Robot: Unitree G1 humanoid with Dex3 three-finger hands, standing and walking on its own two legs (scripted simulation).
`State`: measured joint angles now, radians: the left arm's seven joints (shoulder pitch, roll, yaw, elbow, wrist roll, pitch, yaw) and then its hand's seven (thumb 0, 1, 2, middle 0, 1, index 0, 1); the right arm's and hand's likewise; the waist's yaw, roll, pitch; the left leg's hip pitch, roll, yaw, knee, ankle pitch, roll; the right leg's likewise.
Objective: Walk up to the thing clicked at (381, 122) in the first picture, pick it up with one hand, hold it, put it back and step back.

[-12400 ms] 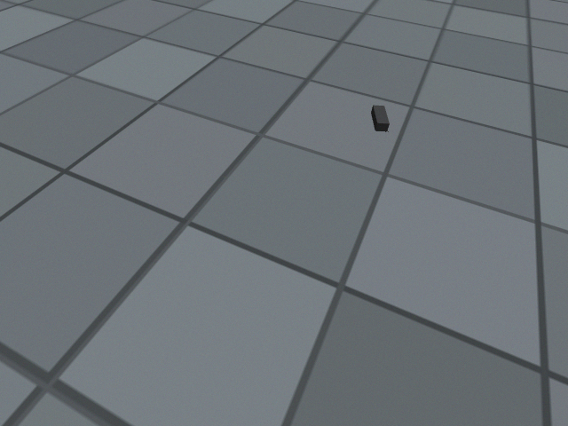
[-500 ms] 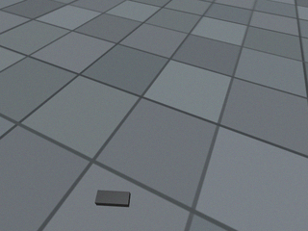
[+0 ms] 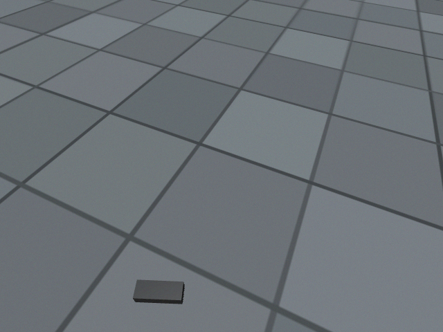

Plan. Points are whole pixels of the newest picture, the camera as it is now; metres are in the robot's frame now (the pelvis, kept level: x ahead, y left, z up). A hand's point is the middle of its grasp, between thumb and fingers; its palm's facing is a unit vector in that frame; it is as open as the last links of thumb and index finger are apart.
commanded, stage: stand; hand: left
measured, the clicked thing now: (159, 291) +0.42 +0.23 -0.75
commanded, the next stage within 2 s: none
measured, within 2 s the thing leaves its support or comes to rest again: neither
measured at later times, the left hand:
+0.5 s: hand out of the picture +0.09 +0.24 -0.16, palm faces -0.02 -0.94 -0.35, open 7.4 cm
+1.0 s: hand out of the picture +0.08 +0.24 -0.16, palm faces -0.04 -0.94 -0.34, open 7.4 cm
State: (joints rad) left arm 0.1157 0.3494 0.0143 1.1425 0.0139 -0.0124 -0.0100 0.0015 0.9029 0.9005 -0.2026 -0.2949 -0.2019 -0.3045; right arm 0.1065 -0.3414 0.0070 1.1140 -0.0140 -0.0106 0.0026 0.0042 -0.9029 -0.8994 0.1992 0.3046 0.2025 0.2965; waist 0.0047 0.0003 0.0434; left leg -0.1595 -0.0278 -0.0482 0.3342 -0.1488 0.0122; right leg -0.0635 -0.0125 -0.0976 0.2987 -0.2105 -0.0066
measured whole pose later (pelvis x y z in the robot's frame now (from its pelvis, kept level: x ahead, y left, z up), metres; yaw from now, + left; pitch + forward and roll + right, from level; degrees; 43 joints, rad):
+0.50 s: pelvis +0.01 -0.01 +0.00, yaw -1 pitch -1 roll +0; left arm 0.12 0.35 0.01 1.14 0.01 -0.02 0.00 0.00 0.90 0.90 -0.20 -0.29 -0.20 -0.30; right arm 0.10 -0.35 0.02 1.12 -0.01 -0.01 -0.01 0.00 -0.90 -0.90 0.20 0.30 0.20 0.30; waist 0.00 0.01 0.04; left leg -0.13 -0.01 -0.04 0.32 -0.16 0.00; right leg -0.04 0.01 -0.09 0.28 -0.22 -0.02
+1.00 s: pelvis +0.00 -0.02 +0.00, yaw -1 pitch -2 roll +0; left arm 0.12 0.35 0.01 1.14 0.01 -0.01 -0.01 0.00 0.90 0.90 -0.20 -0.30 -0.20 -0.30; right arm 0.12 -0.35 0.02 1.13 -0.01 -0.01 -0.01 0.00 -0.90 -0.90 0.20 0.30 0.20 0.30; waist 0.00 0.01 0.05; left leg -0.12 0.00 -0.03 0.31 -0.15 -0.01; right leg -0.04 0.02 -0.08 0.27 -0.20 -0.03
